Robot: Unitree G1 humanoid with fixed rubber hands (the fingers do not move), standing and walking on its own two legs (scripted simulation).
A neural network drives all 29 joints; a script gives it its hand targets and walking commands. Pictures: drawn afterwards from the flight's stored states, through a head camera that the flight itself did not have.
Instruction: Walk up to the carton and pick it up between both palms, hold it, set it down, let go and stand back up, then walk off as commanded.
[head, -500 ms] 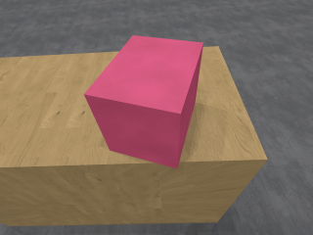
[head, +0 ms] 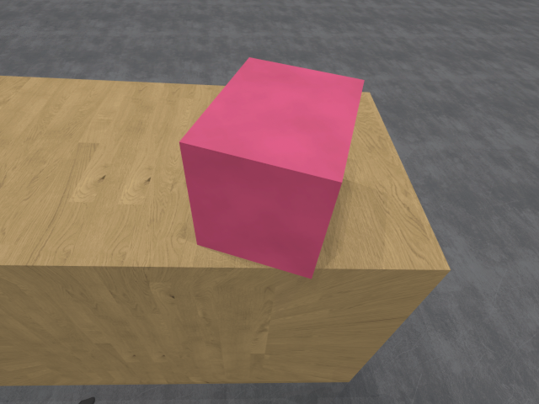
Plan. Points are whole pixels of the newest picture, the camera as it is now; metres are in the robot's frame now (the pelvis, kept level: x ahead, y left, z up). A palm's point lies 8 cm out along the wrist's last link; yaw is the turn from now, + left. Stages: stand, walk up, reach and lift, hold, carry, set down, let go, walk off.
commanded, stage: walk up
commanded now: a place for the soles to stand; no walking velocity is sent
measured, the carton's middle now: (279, 163) +0.49 +0.00 +0.10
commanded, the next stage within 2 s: stand in 0.46 s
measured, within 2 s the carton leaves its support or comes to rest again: neither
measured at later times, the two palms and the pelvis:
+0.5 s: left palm out of the picture +0.12 +0.29 -0.09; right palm out of the picture +0.11 -0.32 -0.11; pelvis +0.02 -0.01 +0.00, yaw -1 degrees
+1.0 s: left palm out of the picture +0.14 +0.28 -0.09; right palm out of the picture +0.10 -0.32 -0.10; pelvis +0.01 -0.02 +0.00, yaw -1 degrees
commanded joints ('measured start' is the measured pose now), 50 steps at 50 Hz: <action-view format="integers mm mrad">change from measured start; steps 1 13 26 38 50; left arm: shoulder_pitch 4 -34 -54 -97 -110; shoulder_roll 176 201 189 212 186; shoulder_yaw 30 23 15 22 13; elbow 56 42 46 40 47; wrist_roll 2 0 -10 -6 -7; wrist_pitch -30 -42 -38 -39 -39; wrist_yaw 6 7 14 18 7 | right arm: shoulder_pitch -117 -56 -63 -67 -71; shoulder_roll -166 -164 -186 -161 -177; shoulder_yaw -48 -58 -51 -45 -51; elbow -70 -25 -32 -44 -24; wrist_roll -24 -7 -13 5 -20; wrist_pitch -26 -22 -29 -18 -28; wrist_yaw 8 14 6 6 10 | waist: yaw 10 -26 -19 -25 -22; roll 181 -1 52 -38 52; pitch -68 -74 -161 -200 -146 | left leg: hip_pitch -11 132 162 165 123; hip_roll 125 83 98 84 99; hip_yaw -170 -117 -80 -88 -117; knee -251 -219 -193 -172 -233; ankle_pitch -154 -122 174 128 12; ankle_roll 41 35 23 28 40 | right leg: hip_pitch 91 -71 44 67 26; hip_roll -86 -140 -146 -169 -140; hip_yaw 65 147 106 112 101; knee -184 -292 -214 -255 -270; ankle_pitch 129 -61 324 275 128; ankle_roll -2 -6 -13 -13 -13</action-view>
